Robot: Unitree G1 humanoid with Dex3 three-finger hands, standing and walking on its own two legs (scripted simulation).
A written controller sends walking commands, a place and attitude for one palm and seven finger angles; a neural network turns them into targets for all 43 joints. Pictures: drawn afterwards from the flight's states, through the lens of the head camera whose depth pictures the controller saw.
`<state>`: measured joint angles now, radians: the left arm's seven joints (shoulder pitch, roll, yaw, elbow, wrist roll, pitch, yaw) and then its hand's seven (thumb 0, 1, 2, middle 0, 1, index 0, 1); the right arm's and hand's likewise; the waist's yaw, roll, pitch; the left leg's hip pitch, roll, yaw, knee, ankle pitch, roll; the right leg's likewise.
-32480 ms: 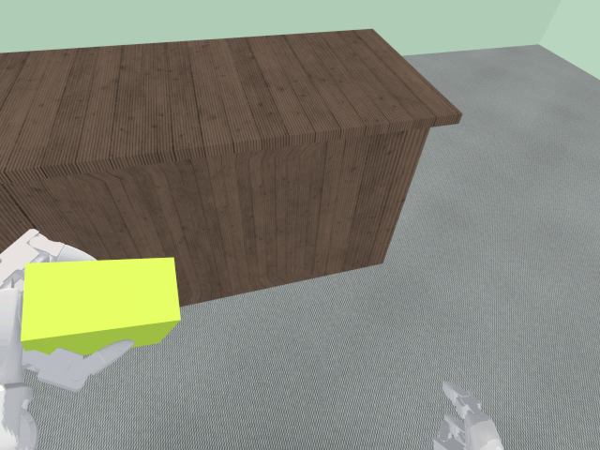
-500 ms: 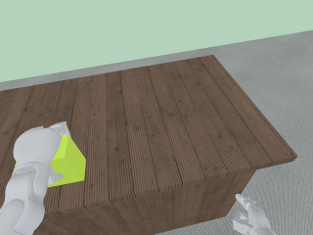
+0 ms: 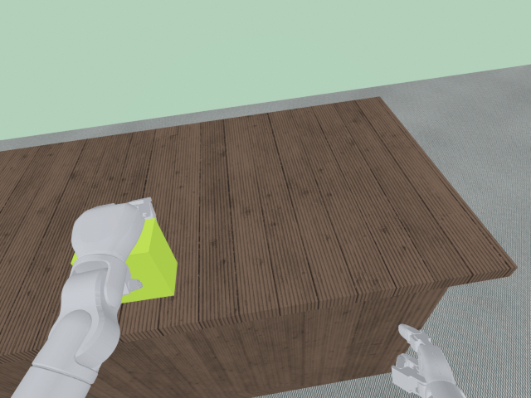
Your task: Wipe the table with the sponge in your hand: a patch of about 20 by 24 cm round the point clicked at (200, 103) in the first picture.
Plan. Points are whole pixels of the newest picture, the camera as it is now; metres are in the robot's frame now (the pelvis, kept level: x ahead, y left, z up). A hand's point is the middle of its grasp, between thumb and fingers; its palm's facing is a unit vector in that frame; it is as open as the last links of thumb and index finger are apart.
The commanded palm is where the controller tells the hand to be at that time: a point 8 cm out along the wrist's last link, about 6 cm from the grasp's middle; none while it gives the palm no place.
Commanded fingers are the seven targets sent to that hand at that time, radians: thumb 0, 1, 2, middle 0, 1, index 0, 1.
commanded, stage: slide across to the third lane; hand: left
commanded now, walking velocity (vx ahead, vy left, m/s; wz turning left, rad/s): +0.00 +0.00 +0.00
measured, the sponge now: (135, 270) +0.27 +0.27 +0.04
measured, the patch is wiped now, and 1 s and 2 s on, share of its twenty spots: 0.65 0.85 0.95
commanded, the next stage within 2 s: wipe forward along the third lane in 0.28 s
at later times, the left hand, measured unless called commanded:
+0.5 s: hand (151, 244) +0.29 +0.23 +0.10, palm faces +0.01 -0.06 -1.00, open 10.5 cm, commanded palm +0.28 +0.21 +0.14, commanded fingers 0.00 0.10 1.30 -1.20 -1.60 -1.20 -1.60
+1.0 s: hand (163, 220) +0.34 +0.23 +0.10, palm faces -0.10 +0.01 -1.00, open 10.4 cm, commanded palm +0.34 +0.22 +0.12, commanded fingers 0.00 0.10 1.30 -1.20 -1.60 -1.20 -1.60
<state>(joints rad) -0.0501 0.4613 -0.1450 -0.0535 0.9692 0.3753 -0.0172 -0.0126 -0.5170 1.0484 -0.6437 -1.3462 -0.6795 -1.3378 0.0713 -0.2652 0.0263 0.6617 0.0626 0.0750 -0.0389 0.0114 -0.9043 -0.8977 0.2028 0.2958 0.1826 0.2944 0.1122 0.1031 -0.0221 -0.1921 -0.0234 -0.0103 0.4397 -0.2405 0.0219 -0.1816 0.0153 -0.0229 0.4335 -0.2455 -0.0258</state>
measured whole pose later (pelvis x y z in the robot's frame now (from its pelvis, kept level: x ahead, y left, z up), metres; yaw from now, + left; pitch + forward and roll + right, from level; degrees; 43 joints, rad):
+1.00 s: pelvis -0.03 -0.04 -0.01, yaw +0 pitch +2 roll +1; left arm -0.51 0.48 -0.16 0.54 0.96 0.24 -0.05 -0.01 -0.57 1.06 -0.72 -1.28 -0.76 -1.27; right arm 0.17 -0.29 0.02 0.71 0.09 0.09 -0.09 0.01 -0.90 -0.90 0.20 0.30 0.20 0.30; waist 0.05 0.09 -0.05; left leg -0.32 0.02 -0.03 0.50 -0.22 0.00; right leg -0.32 0.06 -0.05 0.51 -0.23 -0.08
